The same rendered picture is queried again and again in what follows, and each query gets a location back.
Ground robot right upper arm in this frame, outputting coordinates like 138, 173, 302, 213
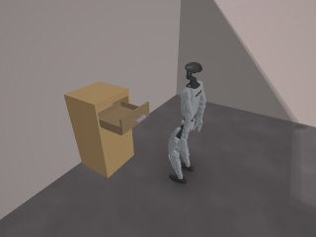
197, 80, 206, 106

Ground humanoid robot torso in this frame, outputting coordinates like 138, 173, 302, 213
181, 85, 201, 131

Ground drawer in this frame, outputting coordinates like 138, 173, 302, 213
98, 101, 150, 135

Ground left robot forearm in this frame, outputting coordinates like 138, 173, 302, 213
181, 114, 193, 141

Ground left robot hand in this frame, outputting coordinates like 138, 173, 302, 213
176, 139, 188, 155

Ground right robot hand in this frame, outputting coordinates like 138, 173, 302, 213
193, 118, 202, 132

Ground handle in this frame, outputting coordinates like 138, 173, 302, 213
133, 115, 146, 123

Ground robot left upper arm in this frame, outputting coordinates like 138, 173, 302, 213
180, 88, 195, 119

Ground right robot forearm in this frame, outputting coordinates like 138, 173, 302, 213
197, 104, 206, 120

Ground robot right shin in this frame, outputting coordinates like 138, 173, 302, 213
180, 142, 191, 167

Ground cabinet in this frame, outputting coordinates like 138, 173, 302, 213
63, 81, 134, 178

